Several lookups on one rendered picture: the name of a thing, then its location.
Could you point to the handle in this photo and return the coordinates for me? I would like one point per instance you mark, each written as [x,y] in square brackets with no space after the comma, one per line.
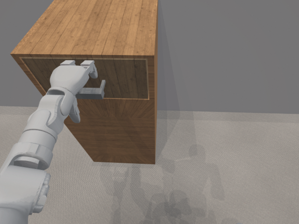
[92,93]

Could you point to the robot left hand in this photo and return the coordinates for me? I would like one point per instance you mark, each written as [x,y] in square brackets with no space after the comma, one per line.
[73,78]

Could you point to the left robot upper arm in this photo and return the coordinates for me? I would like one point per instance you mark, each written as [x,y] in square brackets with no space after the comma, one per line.
[23,191]

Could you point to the cabinet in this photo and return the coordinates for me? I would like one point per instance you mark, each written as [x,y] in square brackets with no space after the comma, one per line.
[119,130]

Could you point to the drawer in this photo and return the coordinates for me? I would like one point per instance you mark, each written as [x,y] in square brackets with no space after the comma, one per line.
[125,77]

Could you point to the robot left forearm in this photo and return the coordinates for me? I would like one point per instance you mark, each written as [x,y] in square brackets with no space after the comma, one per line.
[35,146]

